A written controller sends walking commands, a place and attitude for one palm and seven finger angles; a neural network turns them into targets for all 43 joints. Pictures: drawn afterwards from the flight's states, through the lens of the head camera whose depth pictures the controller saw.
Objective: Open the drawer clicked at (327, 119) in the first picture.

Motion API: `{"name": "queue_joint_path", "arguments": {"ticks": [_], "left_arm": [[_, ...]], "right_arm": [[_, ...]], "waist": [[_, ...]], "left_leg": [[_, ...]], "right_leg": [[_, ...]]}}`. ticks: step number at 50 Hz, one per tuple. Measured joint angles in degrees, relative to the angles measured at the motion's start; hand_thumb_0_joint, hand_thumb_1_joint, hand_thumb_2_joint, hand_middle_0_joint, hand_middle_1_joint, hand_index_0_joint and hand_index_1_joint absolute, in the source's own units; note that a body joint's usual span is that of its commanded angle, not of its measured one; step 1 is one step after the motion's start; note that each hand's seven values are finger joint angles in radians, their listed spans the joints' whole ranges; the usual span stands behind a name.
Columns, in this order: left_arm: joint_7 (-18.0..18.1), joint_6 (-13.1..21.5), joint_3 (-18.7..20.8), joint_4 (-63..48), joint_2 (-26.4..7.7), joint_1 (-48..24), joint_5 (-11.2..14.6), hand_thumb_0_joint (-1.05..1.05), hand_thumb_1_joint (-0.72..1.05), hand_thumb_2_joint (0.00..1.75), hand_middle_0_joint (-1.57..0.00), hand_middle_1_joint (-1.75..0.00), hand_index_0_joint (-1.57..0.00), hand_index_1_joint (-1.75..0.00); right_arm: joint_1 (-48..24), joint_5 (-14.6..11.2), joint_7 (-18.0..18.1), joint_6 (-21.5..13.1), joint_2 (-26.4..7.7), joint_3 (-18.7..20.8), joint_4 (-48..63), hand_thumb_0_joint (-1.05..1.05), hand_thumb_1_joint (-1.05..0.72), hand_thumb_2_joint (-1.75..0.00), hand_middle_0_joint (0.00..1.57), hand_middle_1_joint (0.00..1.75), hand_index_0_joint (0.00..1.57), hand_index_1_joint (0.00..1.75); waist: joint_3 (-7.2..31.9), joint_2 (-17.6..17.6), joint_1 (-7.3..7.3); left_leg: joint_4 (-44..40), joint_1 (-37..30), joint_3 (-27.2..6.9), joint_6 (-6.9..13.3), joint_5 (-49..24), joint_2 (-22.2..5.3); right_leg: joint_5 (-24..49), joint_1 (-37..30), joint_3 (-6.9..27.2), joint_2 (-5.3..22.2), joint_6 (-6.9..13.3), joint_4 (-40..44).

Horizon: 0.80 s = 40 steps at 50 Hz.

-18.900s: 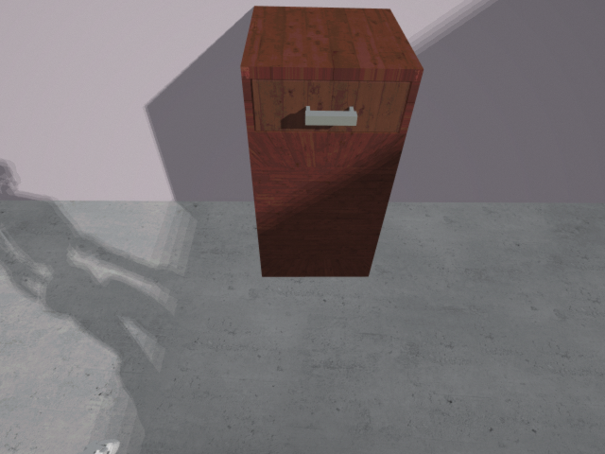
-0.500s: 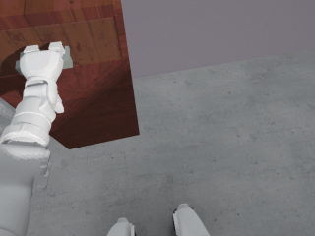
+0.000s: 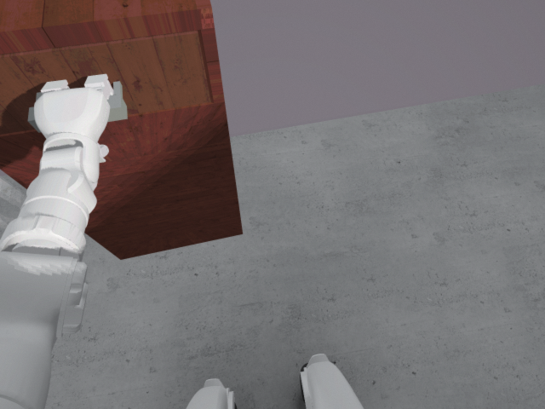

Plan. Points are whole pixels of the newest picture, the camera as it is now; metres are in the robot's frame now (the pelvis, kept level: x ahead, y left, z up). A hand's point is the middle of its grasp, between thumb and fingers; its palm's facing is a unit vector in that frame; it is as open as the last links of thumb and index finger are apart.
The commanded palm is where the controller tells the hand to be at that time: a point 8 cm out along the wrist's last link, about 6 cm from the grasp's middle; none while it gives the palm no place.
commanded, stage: close the thumb around the handle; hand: left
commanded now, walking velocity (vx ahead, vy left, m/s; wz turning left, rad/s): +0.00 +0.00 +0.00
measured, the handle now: (80, 102) +0.58 +0.25 +0.05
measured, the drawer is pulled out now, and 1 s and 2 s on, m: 0.00 0.04 0.08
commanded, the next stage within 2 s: pull the drawer open in 0.26 s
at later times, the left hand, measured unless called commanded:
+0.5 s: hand (92, 139) +0.52 +0.23 +0.03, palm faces -0.05 +0.00 -1.00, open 6.3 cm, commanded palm +0.48 +0.22 +0.07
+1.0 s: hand (93, 162) +0.48 +0.23 +0.03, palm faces -0.02 -0.01 -1.00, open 6.3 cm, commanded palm +0.44 +0.22 +0.07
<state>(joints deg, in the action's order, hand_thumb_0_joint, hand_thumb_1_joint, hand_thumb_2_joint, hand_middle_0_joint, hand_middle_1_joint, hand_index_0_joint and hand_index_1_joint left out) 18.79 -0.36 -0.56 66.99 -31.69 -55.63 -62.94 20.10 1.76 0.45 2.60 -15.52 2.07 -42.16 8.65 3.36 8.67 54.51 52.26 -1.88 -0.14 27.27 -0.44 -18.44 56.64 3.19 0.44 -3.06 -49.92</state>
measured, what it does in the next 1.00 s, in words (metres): stands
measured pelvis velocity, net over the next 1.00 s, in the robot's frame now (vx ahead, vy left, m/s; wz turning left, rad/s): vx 0.04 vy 0.00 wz -0.01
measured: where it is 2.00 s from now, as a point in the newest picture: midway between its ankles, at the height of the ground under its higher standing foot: outside the picture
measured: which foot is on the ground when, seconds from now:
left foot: down 0.00-1.00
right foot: down 0.00-1.00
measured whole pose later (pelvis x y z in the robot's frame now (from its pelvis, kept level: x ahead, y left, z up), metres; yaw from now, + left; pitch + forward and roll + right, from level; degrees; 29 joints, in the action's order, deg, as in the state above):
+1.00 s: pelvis +0.04 +0.00 +0.02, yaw -1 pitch +21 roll -1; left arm 21.0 -4.6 -3.4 46.3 -22.9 -33.7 -61.4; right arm 16.9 0.8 -0.8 4.5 -14.5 4.4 -39.9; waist 9.8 3.4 3.5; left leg 46.2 39.3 -1.1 0.3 27.1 -0.8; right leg -19.1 44.2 3.5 0.5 -3.0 -42.6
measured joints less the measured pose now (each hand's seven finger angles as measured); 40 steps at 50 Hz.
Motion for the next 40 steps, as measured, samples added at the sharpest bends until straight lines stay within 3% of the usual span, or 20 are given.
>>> {"name": "queue_joint_path", "arguments": {"ticks": [8, 24, 40], "left_arm": [[0.1, 0.2, -0.2, -0.4, 0.4, 0.5, 0.1, 0.00, 0.65, 0.80, -0.36, -1.31, -0.35, -1.32], [0.0, -0.3, 0.3, -2.8, 0.7, 3.0, 0.4, 0.00, 0.66, 0.77, -0.33, -1.33, -0.32, -1.35], [1.8, -2.2, -0.8, -14.2, 6.3, 15.8, 1.5, 0.00, 0.69, 0.77, -0.28, -1.35, -0.29, -1.35]], "right_arm": [[0.3, 0.1, 0.0, 0.0, 0.1, 0.2, -0.2, 0.00, -0.91, -0.90, 0.20, 0.30, 0.20, 0.30], [-0.1, 0.1, -0.4, 0.6, 0.0, 0.6, 0.4, 0.00, -0.91, -0.90, 0.20, 0.30, 0.20, 0.30], [-0.3, -0.6, -1.3, 1.5, 0.8, 2.1, 0.5, 0.01, -0.91, -0.90, 0.20, 0.30, 0.20, 0.30]], "waist": [[0.2, -0.1, -0.30], [0.2, -0.1, -0.47], [1.2, 0.2, -3.79]], "left_leg": [[-0.2, -0.5, 0.0, 0.0, 0.2, 0.0], [-1.1, -1.7, 0.4, 0.1, 0.2, -0.2], [-6.1, -9.3, 1.1, 0.4, 0.3, -0.5]], "right_leg": [[-0.2, -0.5, -0.1, 0.0, 0.0, 0.2], [-0.1, -1.5, 0.3, -0.2, 0.0, 1.0], [-0.5, -8.7, 0.7, -0.2, -0.1, 5.3]]}}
